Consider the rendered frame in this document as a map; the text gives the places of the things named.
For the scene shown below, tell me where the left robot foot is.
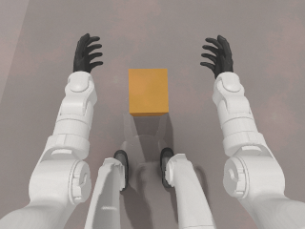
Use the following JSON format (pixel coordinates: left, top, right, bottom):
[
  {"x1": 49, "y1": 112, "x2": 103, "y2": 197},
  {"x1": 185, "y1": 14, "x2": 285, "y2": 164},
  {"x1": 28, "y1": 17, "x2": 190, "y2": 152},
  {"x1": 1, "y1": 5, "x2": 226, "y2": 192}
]
[{"x1": 113, "y1": 150, "x2": 129, "y2": 192}]

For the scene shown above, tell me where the robot right hand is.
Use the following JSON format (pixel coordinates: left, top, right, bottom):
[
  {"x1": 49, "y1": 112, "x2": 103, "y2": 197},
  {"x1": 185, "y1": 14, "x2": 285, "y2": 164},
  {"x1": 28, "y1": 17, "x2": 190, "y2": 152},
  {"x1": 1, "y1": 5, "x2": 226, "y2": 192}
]
[{"x1": 200, "y1": 35, "x2": 234, "y2": 79}]

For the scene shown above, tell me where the left robot forearm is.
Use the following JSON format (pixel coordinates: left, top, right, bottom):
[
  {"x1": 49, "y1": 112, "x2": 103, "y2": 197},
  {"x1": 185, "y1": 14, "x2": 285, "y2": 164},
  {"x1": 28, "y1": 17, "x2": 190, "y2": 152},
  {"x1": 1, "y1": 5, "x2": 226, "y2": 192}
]
[{"x1": 29, "y1": 71, "x2": 97, "y2": 199}]

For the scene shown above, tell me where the left robot upper arm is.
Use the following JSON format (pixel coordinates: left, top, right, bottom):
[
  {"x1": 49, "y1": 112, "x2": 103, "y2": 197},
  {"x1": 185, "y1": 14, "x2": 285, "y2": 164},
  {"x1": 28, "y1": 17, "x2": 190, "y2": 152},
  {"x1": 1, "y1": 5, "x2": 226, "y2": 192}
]
[{"x1": 0, "y1": 159, "x2": 92, "y2": 229}]

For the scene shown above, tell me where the left robot thigh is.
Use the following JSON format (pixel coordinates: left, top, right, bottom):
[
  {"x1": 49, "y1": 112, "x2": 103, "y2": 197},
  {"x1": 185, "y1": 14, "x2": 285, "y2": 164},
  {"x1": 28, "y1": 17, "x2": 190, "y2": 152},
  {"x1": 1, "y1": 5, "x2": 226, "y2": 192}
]
[{"x1": 84, "y1": 162, "x2": 126, "y2": 229}]

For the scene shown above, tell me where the robot left hand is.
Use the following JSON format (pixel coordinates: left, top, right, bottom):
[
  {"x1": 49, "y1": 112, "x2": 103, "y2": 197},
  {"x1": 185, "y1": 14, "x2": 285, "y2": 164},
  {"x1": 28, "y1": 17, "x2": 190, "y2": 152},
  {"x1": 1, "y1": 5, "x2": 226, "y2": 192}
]
[{"x1": 72, "y1": 33, "x2": 103, "y2": 73}]

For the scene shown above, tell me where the carton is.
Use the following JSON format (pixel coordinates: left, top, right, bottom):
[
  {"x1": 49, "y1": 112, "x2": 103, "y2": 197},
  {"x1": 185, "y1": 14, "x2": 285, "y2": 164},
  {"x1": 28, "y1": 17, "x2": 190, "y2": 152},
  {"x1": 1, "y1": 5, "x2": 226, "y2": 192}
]
[{"x1": 128, "y1": 69, "x2": 169, "y2": 116}]

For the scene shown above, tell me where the right robot upper arm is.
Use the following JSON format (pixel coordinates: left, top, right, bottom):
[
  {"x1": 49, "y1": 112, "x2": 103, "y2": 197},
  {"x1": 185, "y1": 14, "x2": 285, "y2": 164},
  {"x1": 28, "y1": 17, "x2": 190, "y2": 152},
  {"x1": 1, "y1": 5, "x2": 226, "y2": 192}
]
[{"x1": 222, "y1": 155, "x2": 305, "y2": 229}]

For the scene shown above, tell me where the right robot forearm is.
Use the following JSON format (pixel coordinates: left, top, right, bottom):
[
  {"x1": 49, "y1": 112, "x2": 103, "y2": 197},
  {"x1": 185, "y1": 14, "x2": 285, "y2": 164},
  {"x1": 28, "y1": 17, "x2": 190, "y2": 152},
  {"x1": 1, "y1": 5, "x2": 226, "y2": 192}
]
[{"x1": 212, "y1": 72, "x2": 285, "y2": 190}]

